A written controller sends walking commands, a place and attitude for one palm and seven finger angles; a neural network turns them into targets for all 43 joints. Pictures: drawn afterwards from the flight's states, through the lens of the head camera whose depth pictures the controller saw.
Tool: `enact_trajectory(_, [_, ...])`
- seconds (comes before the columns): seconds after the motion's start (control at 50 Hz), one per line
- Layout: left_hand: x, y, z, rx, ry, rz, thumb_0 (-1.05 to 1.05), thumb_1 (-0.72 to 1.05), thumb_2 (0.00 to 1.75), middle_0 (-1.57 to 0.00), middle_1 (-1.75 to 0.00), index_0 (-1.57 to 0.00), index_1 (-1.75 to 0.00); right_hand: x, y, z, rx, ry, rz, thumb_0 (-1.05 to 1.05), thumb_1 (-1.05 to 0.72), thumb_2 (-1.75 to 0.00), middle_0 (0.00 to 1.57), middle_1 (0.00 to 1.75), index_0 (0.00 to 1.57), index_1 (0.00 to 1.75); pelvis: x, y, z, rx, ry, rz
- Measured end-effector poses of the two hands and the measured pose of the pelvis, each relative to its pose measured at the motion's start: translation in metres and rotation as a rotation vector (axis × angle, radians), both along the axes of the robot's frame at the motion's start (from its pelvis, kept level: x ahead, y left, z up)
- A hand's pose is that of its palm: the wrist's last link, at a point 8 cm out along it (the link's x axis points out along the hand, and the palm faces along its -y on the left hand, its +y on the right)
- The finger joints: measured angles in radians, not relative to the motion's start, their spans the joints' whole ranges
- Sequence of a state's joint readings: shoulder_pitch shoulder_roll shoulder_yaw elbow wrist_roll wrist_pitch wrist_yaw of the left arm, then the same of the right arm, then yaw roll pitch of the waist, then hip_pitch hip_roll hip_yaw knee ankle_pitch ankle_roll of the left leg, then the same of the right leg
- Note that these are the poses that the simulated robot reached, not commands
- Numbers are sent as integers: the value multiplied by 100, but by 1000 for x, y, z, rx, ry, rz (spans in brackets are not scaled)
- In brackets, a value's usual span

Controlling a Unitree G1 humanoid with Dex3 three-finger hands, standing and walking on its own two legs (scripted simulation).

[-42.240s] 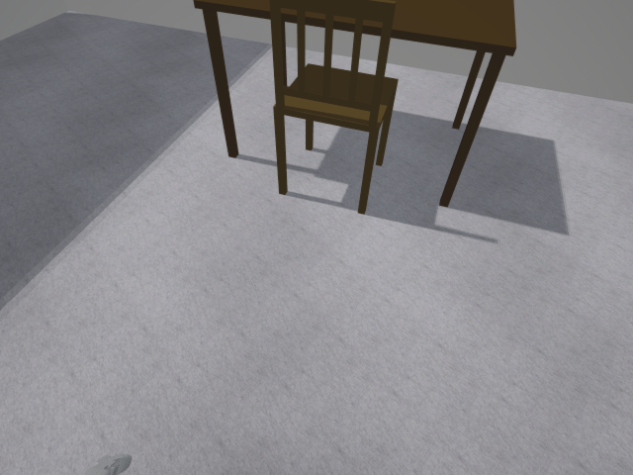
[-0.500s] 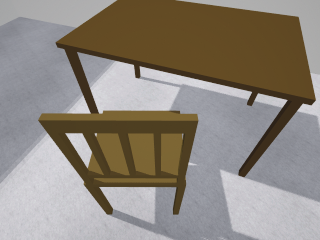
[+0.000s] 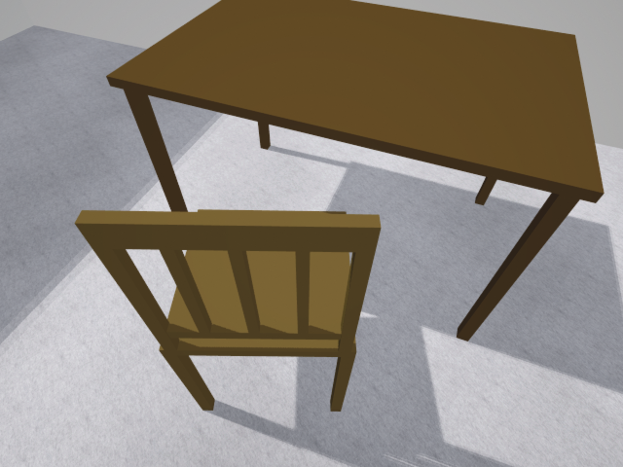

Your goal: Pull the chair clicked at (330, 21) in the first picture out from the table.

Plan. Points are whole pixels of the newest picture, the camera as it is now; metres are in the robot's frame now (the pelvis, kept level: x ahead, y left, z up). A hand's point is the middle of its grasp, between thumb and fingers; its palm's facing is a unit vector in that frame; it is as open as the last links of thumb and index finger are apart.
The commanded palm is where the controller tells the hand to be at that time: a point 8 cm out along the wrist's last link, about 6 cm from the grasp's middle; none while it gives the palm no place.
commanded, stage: look again from close up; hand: left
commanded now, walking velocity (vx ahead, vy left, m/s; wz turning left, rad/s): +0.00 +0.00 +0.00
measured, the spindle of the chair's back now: (246, 293) +0.40 +0.14 -0.09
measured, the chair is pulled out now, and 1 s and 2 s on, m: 0.29 0.29 0.29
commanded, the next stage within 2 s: raise the hand toward the chair's back in 0.98 s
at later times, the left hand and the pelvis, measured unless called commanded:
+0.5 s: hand out of the picture -0.02 +0.18 -0.18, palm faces -0.01 -0.98 -0.18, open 7.4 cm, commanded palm none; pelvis -0.01 +0.02 +0.00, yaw -1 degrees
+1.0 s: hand out of the picture -0.03 +0.19 -0.18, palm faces +0.00 -0.99 -0.17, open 7.4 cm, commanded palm none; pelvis -0.02 +0.03 +0.00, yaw -1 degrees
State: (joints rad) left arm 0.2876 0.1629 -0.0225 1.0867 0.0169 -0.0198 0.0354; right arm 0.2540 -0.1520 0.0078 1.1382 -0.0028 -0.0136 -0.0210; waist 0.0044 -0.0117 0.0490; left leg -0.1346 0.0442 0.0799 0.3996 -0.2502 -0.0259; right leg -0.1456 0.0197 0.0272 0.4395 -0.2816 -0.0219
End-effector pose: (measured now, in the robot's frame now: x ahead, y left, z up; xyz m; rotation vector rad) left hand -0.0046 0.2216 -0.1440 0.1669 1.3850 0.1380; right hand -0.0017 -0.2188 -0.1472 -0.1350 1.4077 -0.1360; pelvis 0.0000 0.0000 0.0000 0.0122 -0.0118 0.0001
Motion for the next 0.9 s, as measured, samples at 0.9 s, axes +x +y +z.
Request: enact_trajectory(0.9, [-20,17,-6,-29,8,0,0,91,90,-20,-30,-20,-30,-28,34,3,4,6,-34,1,-92,-90,20,30,20,30,-14,26,0,-3,-5,-10])
